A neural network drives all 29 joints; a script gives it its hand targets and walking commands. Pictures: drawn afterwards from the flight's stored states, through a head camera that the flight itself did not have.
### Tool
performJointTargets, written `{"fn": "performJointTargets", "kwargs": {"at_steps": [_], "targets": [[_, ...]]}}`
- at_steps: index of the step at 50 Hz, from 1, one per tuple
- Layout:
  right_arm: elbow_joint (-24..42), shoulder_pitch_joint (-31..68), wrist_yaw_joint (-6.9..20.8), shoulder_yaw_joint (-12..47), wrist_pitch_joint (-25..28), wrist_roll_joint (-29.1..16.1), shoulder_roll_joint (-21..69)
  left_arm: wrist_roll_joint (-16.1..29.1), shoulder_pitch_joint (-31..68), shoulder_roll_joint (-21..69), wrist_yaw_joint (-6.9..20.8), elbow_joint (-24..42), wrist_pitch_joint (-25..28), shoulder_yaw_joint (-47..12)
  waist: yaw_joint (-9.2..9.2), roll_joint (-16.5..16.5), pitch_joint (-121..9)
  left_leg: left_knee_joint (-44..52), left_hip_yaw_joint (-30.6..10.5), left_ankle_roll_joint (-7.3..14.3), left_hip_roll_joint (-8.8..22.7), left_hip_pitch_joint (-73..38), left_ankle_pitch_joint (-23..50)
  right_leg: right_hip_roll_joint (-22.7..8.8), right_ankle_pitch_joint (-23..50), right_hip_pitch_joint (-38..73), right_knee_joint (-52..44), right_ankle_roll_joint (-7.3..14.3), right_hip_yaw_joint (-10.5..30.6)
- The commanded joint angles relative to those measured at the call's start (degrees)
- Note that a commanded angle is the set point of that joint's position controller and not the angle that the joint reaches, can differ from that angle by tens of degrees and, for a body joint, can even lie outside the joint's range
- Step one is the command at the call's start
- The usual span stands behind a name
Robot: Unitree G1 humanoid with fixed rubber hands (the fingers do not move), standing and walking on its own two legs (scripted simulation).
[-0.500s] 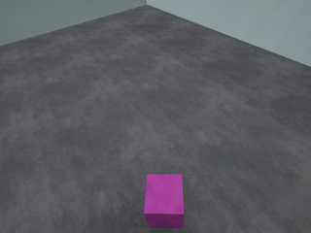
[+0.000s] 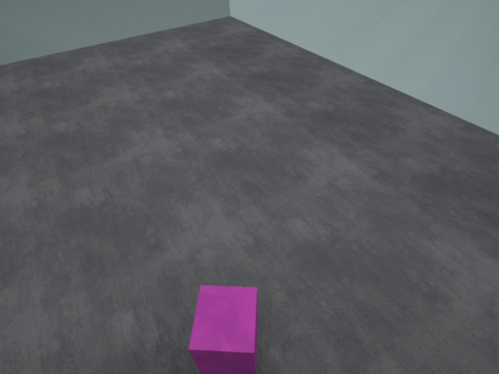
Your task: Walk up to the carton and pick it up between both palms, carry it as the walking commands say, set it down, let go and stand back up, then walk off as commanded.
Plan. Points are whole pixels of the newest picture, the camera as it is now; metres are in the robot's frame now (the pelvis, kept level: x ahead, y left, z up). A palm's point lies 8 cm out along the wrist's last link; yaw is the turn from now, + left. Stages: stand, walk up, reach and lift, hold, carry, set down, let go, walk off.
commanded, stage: walk up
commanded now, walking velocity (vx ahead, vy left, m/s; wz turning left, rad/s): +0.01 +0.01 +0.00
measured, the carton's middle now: (228, 330) +0.44 +0.11 -0.63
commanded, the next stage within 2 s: none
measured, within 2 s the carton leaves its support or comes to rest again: neither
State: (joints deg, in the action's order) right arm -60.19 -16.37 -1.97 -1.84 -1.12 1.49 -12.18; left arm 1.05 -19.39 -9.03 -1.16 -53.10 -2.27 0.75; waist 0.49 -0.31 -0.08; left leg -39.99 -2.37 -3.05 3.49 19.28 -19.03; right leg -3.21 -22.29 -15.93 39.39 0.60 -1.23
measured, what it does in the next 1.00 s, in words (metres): steps on the spot: left foot, then right foot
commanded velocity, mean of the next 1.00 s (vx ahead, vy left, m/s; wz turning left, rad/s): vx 0.01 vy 0.04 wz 0.00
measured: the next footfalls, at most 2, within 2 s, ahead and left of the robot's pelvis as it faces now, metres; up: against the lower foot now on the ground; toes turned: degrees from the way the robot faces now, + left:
left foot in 0.54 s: +0.04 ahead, +0.20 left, +0.00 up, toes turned +0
right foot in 0.86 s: +0.05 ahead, -0.06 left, +0.00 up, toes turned -2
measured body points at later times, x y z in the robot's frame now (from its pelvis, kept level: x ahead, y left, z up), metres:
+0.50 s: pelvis +0.00 +0.03 +0.02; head +0.01 +0.00 +0.47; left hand -0.03 +0.28 -0.11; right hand +0.05 -0.20 -0.15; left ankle -0.01 +0.21 -0.70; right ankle +0.01 -0.10 -0.72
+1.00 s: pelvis -0.01 +0.04 +0.02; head -0.02 +0.02 +0.47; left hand +0.00 +0.28 -0.13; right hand +0.03 -0.18 -0.15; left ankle +0.00 +0.20 -0.72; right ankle +0.01 -0.06 -0.72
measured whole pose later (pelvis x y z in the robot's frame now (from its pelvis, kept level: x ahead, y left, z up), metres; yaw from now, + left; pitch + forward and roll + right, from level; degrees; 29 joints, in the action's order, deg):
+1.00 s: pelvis -0.01 +0.04 +0.02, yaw +0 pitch +0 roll +1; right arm -60.1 -16.2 -0.6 -1.8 0.0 0.5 -9.7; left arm -0.3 -17.8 -9.9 -1.6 -60.6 0.0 0.8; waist -1.5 -1.6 -2.0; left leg -23.3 -1.5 -1.7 1.8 11.5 -11.5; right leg -0.8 -12.8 -13.9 27.0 1.1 -2.0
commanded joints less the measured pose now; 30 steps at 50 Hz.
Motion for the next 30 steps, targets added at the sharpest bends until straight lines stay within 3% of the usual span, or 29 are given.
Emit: {"fn": "performJointTargets", "kwargs": {"at_steps": [1, 2, 3, 4, 5, 6, 8, 9, 10, 11, 12, 13, 14, 15, 16, 17, 18, 19, 20, 21, 22, 23, 24, 25, 26, 27, 28, 29, 30], "targets": [[-1.6, -6.7, 1.6, -0.3, -1.6, -1.7, -0.3, -1.3, -1.5, -7.9, -0.6, 0.1, 3.3, 0.8, 0.3, 12.0, 8.6, -5.1, -1.5, 0.7, -2.8, 5.2, 1.0, -8.6, 14.5, -0.4, -28.1, -2.4, 12.3], [-1.7, -6.2, 1.7, -0.8, -1.3, -1.2, -2.0, -0.9, -3.3, -7.5, -0.8, -0.1, 3.7, 0.8, -0.66, 9.7, 5.6, -1.7, -1.0, 0.9, -3.1, 4.3, 1.5, -10.0, 23.1, 5.0, -26.2, -1.6, 11.7], [-0.6, -4.4, 1.4, -0.6, -0.5, -1.0, -1.0, -0.7, -4.0, -7.4, -1.3, -0.8, 3.9, 0.8, -0.78, 6.1, 1.8, 2.5, -0.1, 1.4, -3.8, 3.1, 0.9, -10.1, 34.5, 10.3, -21.7, 1.0, 10.4], [-0.2, -3.5, 1.4, -0.3, 0.2, -1.1, -0.8, -0.4, -4.3, -8.2, -1.7, -1.3, 3.8, 1.3, -1.08, 8.3, 0.6, 4.3, 0.0, 1.5, -4.2, 4.4, 0.8, -10.6, 45.8, 15.8, -18.9, 0.0, 7.8], [0.8, -1.4, 1.1, 0.1, 0.8, -1.6, -0.7, -0.7, -4.1, -7.5, -1.7, -1.1, 4.0, 1.5, -1.92, 7.3, -3.3, 6.0, -0.1, 1.6, -4.1, 4.1, 0.2, -10.8, 48.2, 20.3, -17.9, 1.5, 7.1], [1.0, -1.4, 1.2, 0.6, 1.1, -2.0, -0.3, -0.9, -6.5, -8.2, -1.5, -2.4, 4.2, 1.6, -2.98, 8.9, -5.4, 7.8, 0.5, 1.8, -4.3, 1.6, 0.0, -11.2, 49.6, 20.7, -16.9, 1.2, 7.2], [0.9, -1.7, 0.6, 1.4, 0.8, -1.5, -0.7, -1.6, -4.8, -8.8, -1.7, -2.9, 4.0, 2.0, -2.83, 8.6, -5.9, 9.4, 2.3, 2.3, -4.1, 0.1, -0.2, -11.2, 49.7, 18.7, -14.2, 4.2, 6.2], [1.8, 0.0, 0.5, -0.5, -0.7, -1.6, -3.9, -2.3, -9.1, -11.6, -2.7, -2.6, 3.5, 3.4, -5.8, 3.8, -2.8, 2.6, 1.4, 1.9, -4.3, 7.2, -4.5, -18.8, 52.0, 21.4, -15.4, 4.9, 15.9], [2.4, -0.2, 1.1, -1.1, -2.2, -0.4, -4.4, -2.3, -12.3, -14.0, -3.8, -3.0, 3.0, 4.7, -5.21, 3.1, -1.3, -5.1, -0.8, 0.4, -2.2, 12.2, -7.0, -23.7, 55.7, 20.6, -15.7, 5.7, 21.0], [3.1, 2.0, 1.2, -0.9, -2.9, -0.5, -4.4, -2.3, -12.7, -14.2, -4.1, -2.7, 2.4, 4.8, -6.17, 6.1, -2.7, -8.9, -2.4, 0.0, -0.8, 14.4, -7.5, -24.3, 48.1, 20.2, -16.6, 7.6, 20.6], [3.6, 2.8, 1.5, -1.0, -3.1, -0.3, -4.3, -2.8, -10.2, -13.6, -4.3, -2.8, 1.9, 4.8, -5.52, 5.4, 0.5, -13.8, -2.5, 0.0, -0.3, 15.7, -6.2, -25.2, 42.7, 15.5, -18.5, 9.0, 20.0], [3.7, 3.6, 1.5, -1.0, -3.7, -0.1, -4.3, -3.4, -8.4, -12.1, -3.9, -1.9, 1.5, 4.9, -5.47, 9.6, 1.6, -18.6, -2.6, 0.1, -0.3, 14.5, -5.0, -23.8, 32.6, 11.0, -21.9, 10.0, 19.4], [4.0, 3.4, 2.0, -1.4, -4.0, 0.4, -4.5, -3.3, -5.9, -11.8, -3.6, -1.4, 1.0, 4.8, -5.05, 5.9, 4.5, -21.4, -3.1, 0.5, -0.5, 12.6, -3.2, -22.5, 22.0, 2.7, -24.5, 10.1, 18.4], [3.8, 3.2, 2.1, -1.2, -4.4, 0.4, -3.8, -3.3, -5.4, -11.0, -3.5, -0.8, 0.9, 4.5, -4.84, 4.3, 5.3, -19.6, -1.8, 0.4, -1.7, 10.0, -0.9, -18.0, 13.3, 0.1, -26.0, 9.0, 15.3], [4.3, 3.2, 2.9, -1.3, -4.4, 0.4, -4.0, -3.1, -4.2, -11.1, -3.2, -0.5, 1.1, 4.1, -4.08, 5.4, 8.0, -16.8, -1.3, 0.6, -1.9, 10.4, 1.1, -16.5, 11.9, -3.6, -25.8, 7.4, 13.3], [4.0, 3.3, 2.7, -1.1, -4.3, 0.5, -3.7, -3.3, -4.0, -10.2, -2.9, -0.6, 0.9, 3.7, -3.93, 6.1, 8.0, -14.6, -1.0, 1.2, -2.3, 8.7, 0.3, -14.1, 5.0, -3.8, -26.2, 6.2, 11.5], [4.0, 1.4, 3.0, -0.8, -3.9, 0.5, -3.1, -3.3, -4.0, -9.7, -2.5, -0.6, 1.0, 3.5, -2.71, 10.9, 8.1, -10.9, 0.3, 1.4, -2.8, 5.0, 1.9, -12.1, 4.6, -6.8, -27.0, 5.1, 9.6], [2.9, 0.7, 2.2, 0.8, -2.3, -0.6, 0.2, -2.5, -2.7, -6.2, -1.6, -2.4, 1.4, 0.9, -0.98, 16.3, 2.4, -1.0, 1.7, 1.9, -3.5, -1.5, -0.3, -4.8, 4.3, -2.4, -26.3, 4.6, 3.7], [3.2, 1.4, 2.5, 1.4, -1.7, -1.3, 0.4, -2.9, -2.9, -7.0, -1.2, -2.3, 1.3, 1.3, -1.96, 19.4, 2.7, 3.8, 4.9, 1.3, -3.9, -1.8, -0.3, -3.4, 6.4, 0.9, -25.2, 4.3, 1.3], [3.0, 1.6, 1.8, 0.8, -1.2, -0.9, 0.2, -2.7, -3.4, -7.7, -0.9, -3.2, 1.6, 1.3, -2.4, 17.2, 2.2, 9.1, 7.2, 1.6, -5.6, -3.4, 3.2, -4.5, 12.4, 2.6, -22.3, 4.1, 2.3], [2.9, 1.1, 1.5, 0.8, -0.3, -0.6, 0.7, -2.5, -3.1, -7.4, -0.9, -2.8, 1.8, 1.4, -1.54, 14.5, 1.5, 13.1, 8.8, 1.4, -5.7, -6.2, 7.2, -4.9, 17.9, 2.0, -19.1, 3.6, 1.8], [2.3, 0.7, 1.4, 0.9, -0.3, -0.9, -0.6, -2.4, -2.8, -8.0, -0.6, -2.4, 1.6, 2.1, -1.57, 18.0, -0.3, 20.2, 8.5, 1.4, -5.1, -9.3, 9.8, -4.8, 24.3, 3.8, -15.2, 2.7, 0.8], [1.5, -2.8, 1.1, 0.3, 0.7, -0.6, -3.0, -2.0, -5.8, -6.4, -0.6, -3.3, 1.6, 2.0, -1.47, 12.5, -2.1, 21.6, 4.0, 1.5, -0.8, -13.9, 14.7, -4.3, 22.8, 1.7, -12.3, 1.5, 0.4], [0.8, -4.3, 1.2, -0.1, 0.8, -0.3, -4.7, -2.2, -4.1, -3.7, -0.3, -1.5, 2.0, 2.1, -0.28, 7.1, -2.2, 21.6, -1.8, 3.3, 4.3, -15.6, 18.3, -2.3, 11.9, -2.9, -9.4, 0.7, -1.3], [0.9, -5.9, 1.1, -1.1, 1.2, 0.3, -9.1, -2.4, -3.1, -2.0, -0.2, -0.3, 1.9, 1.7, 0.26, -6.9, -2.6, 26.1, -14.3, 5.2, 11.7, -13.7, 17.0, 1.8, -0.6, -6.6, -5.3, -0.6, -2.1], [1.5, -3.4, 1.2, -1.0, 1.2, 0.3, -9.4, -2.4, -3.0, -3.5, -0.1, -0.1, 1.2, 2.2, -0.93, -8.5, -0.3, 28.9, -17.5, 6.7, 12.3, -7.7, 6.5, 1.3, -4.3, -6.1, -0.5, -0.4, 2.1], [2.4, -1.4, 1.4, -0.1, 1.4, -0.5, -6.8, -2.1, -1.9, -3.1, 0.1, -0.2, 0.6, 2.0, -1.96, -3.3, 2.9, 30.3, -16.5, 5.8, 12.3, -5.4, -1.7, 0.9, -2.9, -6.7, 1.1, -0.6, 4.5], [1.7, -0.7, 0.9, 0.1, 1.5, -0.5, -5.3, -1.5, -3.5, -2.1, 0.4, -1.6, 0.8, 1.5, -2.16, -5.8, 4.7, 31.3, -12.0, 6.7, 10.9, -4.3, -6.2, 0.8, -0.2, -6.1, 0.3, 0.1, 3.8], [2.6, 2.5, 1.1, 0.7, 1.8, -0.6, -4.4, -1.4, -3.9, -2.5, 0.6, -3.1, 0.6, 0.7, -2.93, -12.9, 7.0, 30.7, -8.7, 5.7, 7.1, -7.5, 0.8, -0.3, 2.3, -7.6, -1.4, -0.6, 3.6]]}}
